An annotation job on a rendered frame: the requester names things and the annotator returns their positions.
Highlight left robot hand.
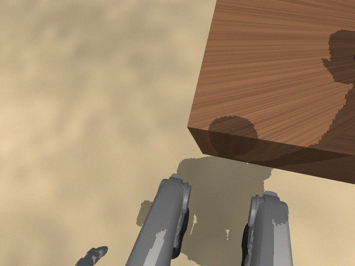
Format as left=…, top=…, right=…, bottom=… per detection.
left=75, top=246, right=108, bottom=266

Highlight left robot foot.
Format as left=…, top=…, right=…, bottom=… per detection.
left=171, top=208, right=189, bottom=259

